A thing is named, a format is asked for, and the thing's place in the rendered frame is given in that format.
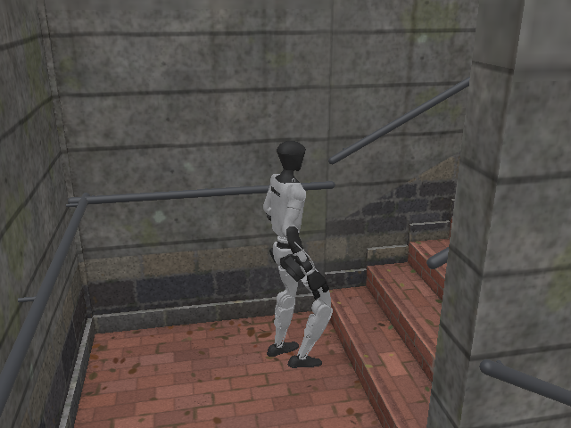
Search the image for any right robot thigh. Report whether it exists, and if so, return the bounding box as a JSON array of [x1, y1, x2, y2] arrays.
[[285, 256, 331, 316]]

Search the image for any robot left shin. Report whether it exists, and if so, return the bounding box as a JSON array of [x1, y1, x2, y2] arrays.
[[274, 292, 295, 348]]

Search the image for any right robot forearm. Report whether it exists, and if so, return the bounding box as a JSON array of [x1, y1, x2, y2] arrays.
[[286, 226, 315, 276]]

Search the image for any right robot hand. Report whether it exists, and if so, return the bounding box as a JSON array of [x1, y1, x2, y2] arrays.
[[307, 270, 329, 300]]

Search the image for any robot left upper arm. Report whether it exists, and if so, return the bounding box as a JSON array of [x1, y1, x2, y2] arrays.
[[263, 174, 280, 216]]

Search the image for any robot right upper arm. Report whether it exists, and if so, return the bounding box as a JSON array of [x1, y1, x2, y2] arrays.
[[282, 184, 306, 238]]

